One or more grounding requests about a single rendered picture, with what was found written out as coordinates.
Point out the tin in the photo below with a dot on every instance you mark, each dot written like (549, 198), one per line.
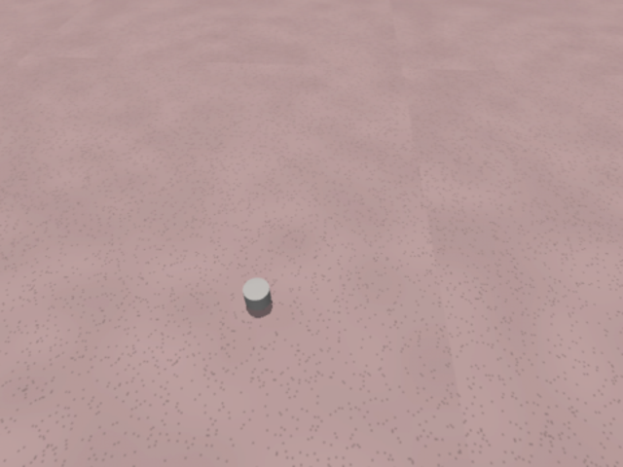
(257, 293)

